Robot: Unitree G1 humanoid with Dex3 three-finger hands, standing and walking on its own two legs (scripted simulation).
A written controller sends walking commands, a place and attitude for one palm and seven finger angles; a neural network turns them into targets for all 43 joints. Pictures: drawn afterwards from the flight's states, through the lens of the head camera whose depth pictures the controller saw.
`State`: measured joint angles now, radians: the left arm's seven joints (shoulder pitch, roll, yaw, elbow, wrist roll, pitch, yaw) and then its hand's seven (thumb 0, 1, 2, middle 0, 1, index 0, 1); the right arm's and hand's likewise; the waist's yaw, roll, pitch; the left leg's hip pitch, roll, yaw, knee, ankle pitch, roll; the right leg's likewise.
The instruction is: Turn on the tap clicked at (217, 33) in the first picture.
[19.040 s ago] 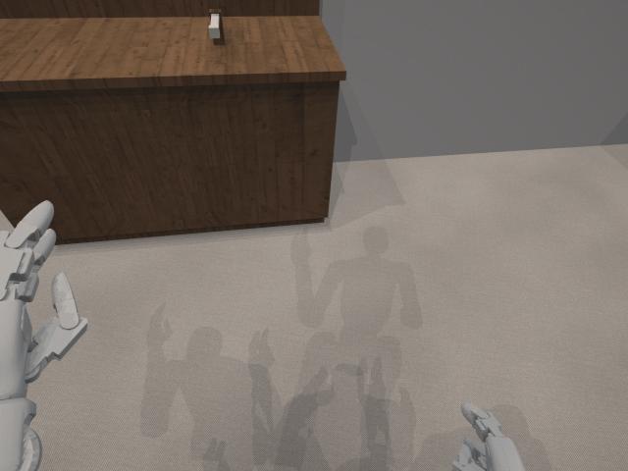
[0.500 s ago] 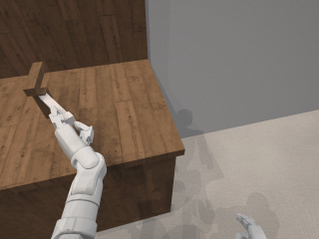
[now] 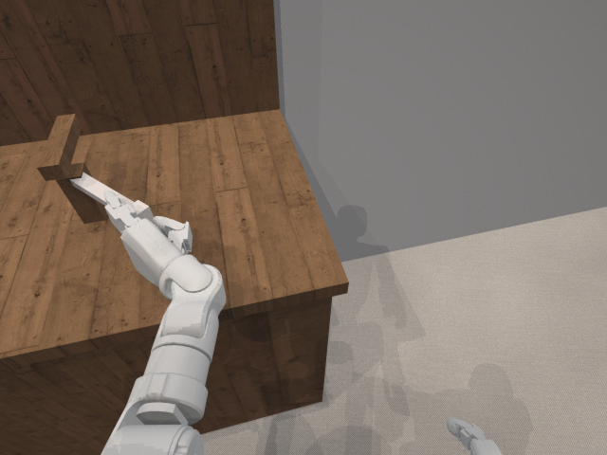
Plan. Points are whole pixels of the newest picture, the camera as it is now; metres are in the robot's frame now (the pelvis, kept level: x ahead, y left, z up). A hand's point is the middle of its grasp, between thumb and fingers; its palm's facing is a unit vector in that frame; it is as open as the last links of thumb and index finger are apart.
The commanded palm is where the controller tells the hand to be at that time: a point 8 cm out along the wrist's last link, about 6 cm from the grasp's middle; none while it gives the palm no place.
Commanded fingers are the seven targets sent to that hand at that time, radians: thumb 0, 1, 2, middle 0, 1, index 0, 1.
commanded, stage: push the lever round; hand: left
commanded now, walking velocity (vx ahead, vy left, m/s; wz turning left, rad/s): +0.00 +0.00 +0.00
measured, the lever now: (138, 215) +0.41 +0.26 +0.10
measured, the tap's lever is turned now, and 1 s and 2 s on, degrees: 42 67 57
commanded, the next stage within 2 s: lift the hand up off the lever in 0.74 s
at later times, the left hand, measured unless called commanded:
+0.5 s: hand (205, 209) +0.43 +0.17 +0.10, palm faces +0.80 -0.59 -0.11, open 8.1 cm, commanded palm +0.38 +0.19 +0.09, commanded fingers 0.00 0.90 0.90 -0.15 -0.15 -0.15 -0.15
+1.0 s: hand (214, 189) +0.47 +0.17 +0.10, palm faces +0.79 -0.60 -0.11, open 8.1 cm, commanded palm +0.40 +0.19 +0.10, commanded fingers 0.00 0.90 0.90 -0.15 -0.15 -0.15 -0.15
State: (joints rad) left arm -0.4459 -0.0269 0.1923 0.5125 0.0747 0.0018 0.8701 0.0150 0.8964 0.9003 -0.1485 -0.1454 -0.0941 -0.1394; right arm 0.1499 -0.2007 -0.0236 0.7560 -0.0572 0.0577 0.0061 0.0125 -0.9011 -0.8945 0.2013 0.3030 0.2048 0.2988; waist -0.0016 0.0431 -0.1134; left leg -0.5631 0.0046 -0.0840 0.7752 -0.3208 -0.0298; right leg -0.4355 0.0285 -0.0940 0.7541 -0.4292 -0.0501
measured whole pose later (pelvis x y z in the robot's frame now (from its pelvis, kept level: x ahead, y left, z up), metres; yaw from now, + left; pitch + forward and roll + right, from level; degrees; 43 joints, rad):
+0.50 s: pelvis +0.00 +0.00 -0.01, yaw +0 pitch +9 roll -1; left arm -0.68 -0.02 0.29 0.76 0.13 -0.02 0.95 0.01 0.90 0.90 -0.15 -0.15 -0.09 -0.15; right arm 0.20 -0.20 -0.03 0.79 -0.09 0.05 0.04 0.01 -0.90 -0.89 0.20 0.30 0.20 0.30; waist -0.04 0.04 -0.14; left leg -0.64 0.01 -0.09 0.81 -0.32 -0.03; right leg -0.52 0.03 -0.10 0.79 -0.43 -0.05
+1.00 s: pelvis +0.01 +0.00 +0.00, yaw -2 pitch +12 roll -1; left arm -0.77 0.03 0.41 0.88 0.16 -0.05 0.94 0.01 0.90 0.90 -0.13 -0.15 -0.09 -0.15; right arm 0.28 -0.21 -0.04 0.77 -0.10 0.07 0.06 0.01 -0.90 -0.89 0.20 0.30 0.20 0.30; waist -0.09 0.04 -0.17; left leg -0.66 0.02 -0.06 0.79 -0.33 -0.03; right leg -0.55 0.04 -0.07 0.78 -0.44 -0.05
